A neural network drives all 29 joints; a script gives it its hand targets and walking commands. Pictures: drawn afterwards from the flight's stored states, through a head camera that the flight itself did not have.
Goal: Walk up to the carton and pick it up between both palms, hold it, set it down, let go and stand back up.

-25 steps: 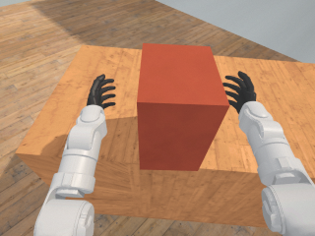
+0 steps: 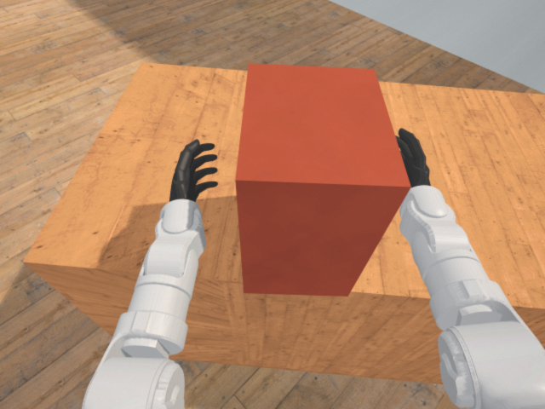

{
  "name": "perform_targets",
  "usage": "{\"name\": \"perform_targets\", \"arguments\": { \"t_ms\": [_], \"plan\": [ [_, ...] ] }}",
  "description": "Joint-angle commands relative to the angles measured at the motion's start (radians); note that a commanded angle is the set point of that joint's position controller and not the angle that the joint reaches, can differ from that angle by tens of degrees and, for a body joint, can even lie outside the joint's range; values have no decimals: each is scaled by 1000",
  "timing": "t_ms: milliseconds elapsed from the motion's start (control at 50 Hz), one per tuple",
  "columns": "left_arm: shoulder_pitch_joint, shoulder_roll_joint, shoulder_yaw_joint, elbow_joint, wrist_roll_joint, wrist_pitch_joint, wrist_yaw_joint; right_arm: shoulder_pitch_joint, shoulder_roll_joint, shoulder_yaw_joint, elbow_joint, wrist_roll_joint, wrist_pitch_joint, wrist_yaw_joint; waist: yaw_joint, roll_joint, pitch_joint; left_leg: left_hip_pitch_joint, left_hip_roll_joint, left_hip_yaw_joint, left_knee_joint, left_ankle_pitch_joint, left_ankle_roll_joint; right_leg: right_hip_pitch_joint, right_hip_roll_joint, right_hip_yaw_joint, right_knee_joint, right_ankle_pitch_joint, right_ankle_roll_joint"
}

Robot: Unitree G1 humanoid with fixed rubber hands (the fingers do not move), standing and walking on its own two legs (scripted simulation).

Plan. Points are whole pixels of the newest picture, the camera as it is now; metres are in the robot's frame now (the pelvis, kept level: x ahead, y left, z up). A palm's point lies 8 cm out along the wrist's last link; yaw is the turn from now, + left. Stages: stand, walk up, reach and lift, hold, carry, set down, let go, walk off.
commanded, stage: reach and lift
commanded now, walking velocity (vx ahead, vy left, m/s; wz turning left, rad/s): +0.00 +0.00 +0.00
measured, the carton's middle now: (303, 191) +0.45 +0.03 +0.06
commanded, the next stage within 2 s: none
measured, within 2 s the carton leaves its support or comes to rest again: leaves its support in 1.66 s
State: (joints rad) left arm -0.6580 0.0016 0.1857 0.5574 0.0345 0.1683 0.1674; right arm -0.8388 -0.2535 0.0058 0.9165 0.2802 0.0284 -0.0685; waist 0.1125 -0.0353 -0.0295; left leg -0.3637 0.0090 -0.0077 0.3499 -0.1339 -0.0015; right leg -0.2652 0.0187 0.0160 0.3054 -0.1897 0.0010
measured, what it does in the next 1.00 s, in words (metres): stands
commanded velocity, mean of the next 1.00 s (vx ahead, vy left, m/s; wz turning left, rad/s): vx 0.00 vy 0.00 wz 0.00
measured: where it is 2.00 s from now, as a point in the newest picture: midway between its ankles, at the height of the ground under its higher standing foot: outside the picture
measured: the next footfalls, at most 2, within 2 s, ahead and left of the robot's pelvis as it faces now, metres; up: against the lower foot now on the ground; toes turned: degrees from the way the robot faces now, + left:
none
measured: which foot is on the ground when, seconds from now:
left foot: down 0.00-1.00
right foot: down 0.00-1.00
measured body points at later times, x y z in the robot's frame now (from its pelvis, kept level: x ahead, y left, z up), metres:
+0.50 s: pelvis +0.00 +0.00 +0.00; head +0.05 +0.02 +0.45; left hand +0.40 +0.16 +0.09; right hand +0.46 -0.11 +0.10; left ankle +0.01 +0.12 -0.75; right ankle -0.03 -0.12 -0.75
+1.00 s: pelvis -0.01 +0.00 +0.00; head +0.04 +0.01 +0.45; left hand +0.40 +0.16 +0.09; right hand +0.45 -0.11 +0.10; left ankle +0.01 +0.12 -0.75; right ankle -0.03 -0.12 -0.75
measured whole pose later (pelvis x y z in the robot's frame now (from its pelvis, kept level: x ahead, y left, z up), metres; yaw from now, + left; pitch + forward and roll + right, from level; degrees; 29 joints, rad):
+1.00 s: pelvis -0.01 +0.00 +0.00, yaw +0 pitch +8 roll +0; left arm -0.72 -0.24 0.51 0.58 0.47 0.08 0.08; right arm -0.83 -0.02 -0.38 0.97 -0.26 -0.14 -0.06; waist 0.10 -0.04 -0.04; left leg -0.35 0.01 -0.01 0.32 -0.11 0.00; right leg -0.26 0.02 0.02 0.31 -0.18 0.00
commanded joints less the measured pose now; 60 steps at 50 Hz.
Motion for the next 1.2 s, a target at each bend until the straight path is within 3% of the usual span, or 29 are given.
{"name": "perform_targets", "arguments": {
  "t_ms": [0,40,60,80,160,180,260,320,360,400,440,460,480,500,560,640,680,700,780,880,920,960,980,1000,1040,1080,1120,1140,1180],
  "plan": [
    [-443,32,29,-140,29,-54,-9,-458,-11,-39,-130,-53,-58,-16,12,42,-747,503,29,28,151,681,-61,-74,55,-37,-9,395,-2],
    [-415,42,53,-94,63,-50,-3,-427,-17,-57,-28,-62,-46,-23,8,68,-691,483,28,44,157,636,-65,-104,57,-40,-4,366,0],
    [-429,26,42,-85,43,-55,-11,-458,7,-48,-66,-72,-53,-23,11,22,-701,490,28,37,152,659,-61,-70,57,-39,-6,400,9],
    [-413,-2,35,-136,61,-41,-9,-421,16,-33,-83,-54,-61,-24,3,64,-727,523,24,29,156,712,-64,-57,56,-39,0,438,5],
    [-457,-31,63,-134,87,-55,-17,-461,62,-79,-128,-107,-72,-33,-1,21,-697,491,16,52,142,621,-49,-60,59,-44,-5,379,16],
    [-473,-47,36,-166,77,-65,-15,-462,47,-95,-113,-101,-70,-27,-16,62,-727,507,20,44,138,628,-57,-73,59,-55,-5,346,8],
    [-484,-47,122,-80,162,-53,-7,-463,95,-117,-86,-138,-61,-20,27,30,-674,479,25,51,112,523,-36,-56,49,-49,-22,249,10],
    [-453,-143,103,-84,186,-65,-45,-412,222,-101,-63,-165,-68,-8,-6,28,-626,512,16,66,113,590,-40,-21,46,-48,-7,380,17],
    [-495,-296,62,-105,223,-78,-80,-466,377,-108,-131,-229,-103,33,-14,24,-704,544,21,65,113,606,-46,-12,52,-63,-10,358,15],
    [-520,-412,102,-50,330,-89,-125,-454,565,-134,-81,-349,-118,80,22,22,-689,525,19,94,89,566,-28,5,36,-65,-16,314,20],
    [-474,-476,82,-50,384,-74,-156,-424,616,-164,-41,-423,-144,111,4,18,-684,603,31,99,93,629,-34,48,41,-78,6,375,24],
    [-467,-501,119,-8,411,-69,-174,-433,675,-169,-22,-439,-149,126,29,-7,-645,563,22,115,90,614,-28,86,38,-70,7,392,21],
    [-477,-540,99,-25,424,-73,-181,-440,708,-191,-1,-475,-157,144,19,27,-635,614,29,116,81,653,-36,60,41,-75,-3,376,15],
    [-491,-575,75,-30,418,-82,-184,-436,739,-205,-2,-508,-176,148,-3,25,-704,637,36,114,105,717,-51,38,53,-88,1,353,13],
    [-471,-564,83,11,407,-104,-191,-443,726,-188,-2,-543,-205,158,37,-21,-662,565,31,125,89,669,-33,95,41,-82,12,431,12],
    [-458,-589,76,65,408,-112,-202,-452,770,-179,30,-543,-214,154,16,-49,-634,515,30,133,67,600,-24,156,38,-78,31,510,28],
    [-477,-585,88,68,410,-116,-201,-437,774,-207,59,-562,-218,161,23,-22,-619,528,28,141,60,576,-16,119,33,-87,11,411,23],
    [-495,-591,66,56,399,-110,-199,-433,761,-229,59,-574,-217,160,-4,-33,-624,548,31,141,55,593,-24,81,43,-96,-1,379,22],
    [-495,-577,122,75,438,-107,-208,-400,787,-244,70,-615,-214,161,20,-41,-560,519,28,148,32,533,-10,133,36,-102,-4,352,31],
    [-465,-581,123,79,443,-101,-215,-407,792,-236,75,-604,-207,153,5,-57,-539,479,20,155,29,506,-7,183,27,-92,-3,413,34],
    [-484,-614,99,53,438,-107,-200,-426,781,-228,68,-599,-218,157,4,-20,-600,553,28,143,55,618,-20,147,42,-100,11,425,28],
    [-450,-613,113,91,442,-105,-206,-410,820,-208,70,-593,-217,156,35,-22,-558,520,26,158,48,559,-15,158,36,-89,18,440,26],
    [-459,-589,139,100,447,-95,-210,-411,803,-244,72,-613,-202,155,24,-70,-538,491,20,161,22,493,1,164,35,-89,-7,383,30],
    [-463,-579,123,94,437,-92,-212,-388,804,-248,81,-622,-199,155,10,-47,-517,494,21,156,15,454,4,150,32,-109,-11,339,31],
    [-466,-620,106,91,433,-107,-208,-397,818,-222,65,-606,-211,157,4,-49,-552,494,25,156,28,478,-15,179,33,-96,10,388,32],
    [-478,-602,107,88,432,-102,-214,-446,829,-211,34,-596,-216,146,14,-86,-563,448,17,152,15,471,8,212,28,-82,9,462,41],
    [-480,-615,94,101,421,-112,-210,-419,840,-213,39,-603,-224,146,7,-50,-586,472,18,153,28,477,-4,191,28,-92,23,455,46],
    [-434,-602,108,116,437,-112,-216,-427,841,-209,36,-603,-225,142,28,-75,-534,430,13,163,27,478,7,216,19,-82,24,476,41],
    [-483,-596,106,123,418,-121,-219,-403,838,-226,62,-622,-218,140,-22,-80,-561,431,17,154,13,465,-2,221,23,-99,23,494,49]
  ]
}}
